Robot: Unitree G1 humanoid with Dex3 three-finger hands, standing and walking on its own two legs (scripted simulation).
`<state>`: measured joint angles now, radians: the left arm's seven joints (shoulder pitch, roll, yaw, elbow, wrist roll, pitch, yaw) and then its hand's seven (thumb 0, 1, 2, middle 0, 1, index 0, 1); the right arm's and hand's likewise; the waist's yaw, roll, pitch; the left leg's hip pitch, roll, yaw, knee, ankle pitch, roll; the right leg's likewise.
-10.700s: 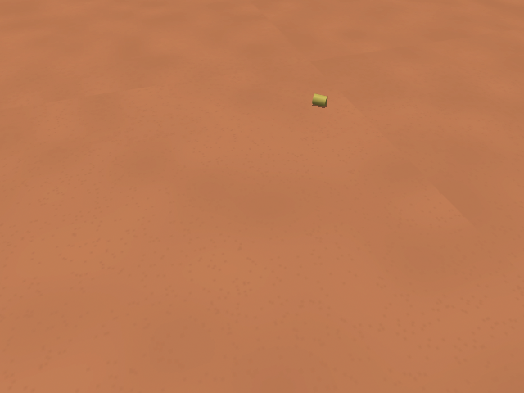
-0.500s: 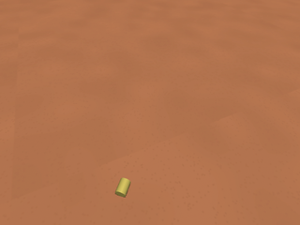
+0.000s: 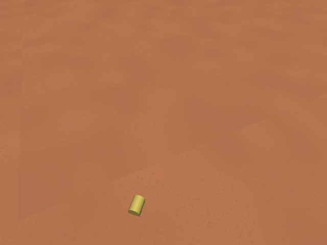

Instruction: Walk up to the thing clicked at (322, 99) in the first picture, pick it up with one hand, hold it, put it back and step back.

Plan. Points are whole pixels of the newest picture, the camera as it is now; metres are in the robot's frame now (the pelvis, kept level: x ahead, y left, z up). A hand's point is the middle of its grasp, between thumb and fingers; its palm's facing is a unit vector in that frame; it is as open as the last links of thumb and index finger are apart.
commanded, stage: walk up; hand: left
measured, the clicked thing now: (136, 205) +0.52 +0.18 -0.74
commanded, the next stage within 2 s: stand in 0.02 s
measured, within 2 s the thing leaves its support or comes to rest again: neither
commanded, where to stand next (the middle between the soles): +0.13 -0.02 m, yaw -3 degrees
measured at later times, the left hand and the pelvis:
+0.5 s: hand out of the picture +0.07 +0.25 -0.15, palm faces -0.02 -0.94 -0.34, open 7.4 cm; pelvis -0.02 -0.01 +0.00, yaw +0 degrees
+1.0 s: hand out of the picture +0.05 +0.25 -0.15, palm faces -0.03 -0.94 -0.34, open 7.4 cm; pelvis -0.02 +0.00 +0.00, yaw +0 degrees
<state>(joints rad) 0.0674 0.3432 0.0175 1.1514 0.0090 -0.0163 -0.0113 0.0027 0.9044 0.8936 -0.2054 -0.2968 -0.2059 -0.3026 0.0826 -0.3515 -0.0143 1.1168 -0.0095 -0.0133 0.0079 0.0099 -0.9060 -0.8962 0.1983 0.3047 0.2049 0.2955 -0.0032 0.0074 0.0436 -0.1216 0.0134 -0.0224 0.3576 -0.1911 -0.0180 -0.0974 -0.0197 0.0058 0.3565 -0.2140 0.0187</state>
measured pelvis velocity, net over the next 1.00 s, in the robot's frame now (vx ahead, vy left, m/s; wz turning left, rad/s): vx -0.02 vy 0.00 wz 0.00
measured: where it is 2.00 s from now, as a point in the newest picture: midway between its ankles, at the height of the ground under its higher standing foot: outside the picture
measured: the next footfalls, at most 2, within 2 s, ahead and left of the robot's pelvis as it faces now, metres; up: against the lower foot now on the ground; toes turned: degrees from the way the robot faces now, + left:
none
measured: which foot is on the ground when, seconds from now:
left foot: down 0.00-1.00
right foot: down 0.00-1.00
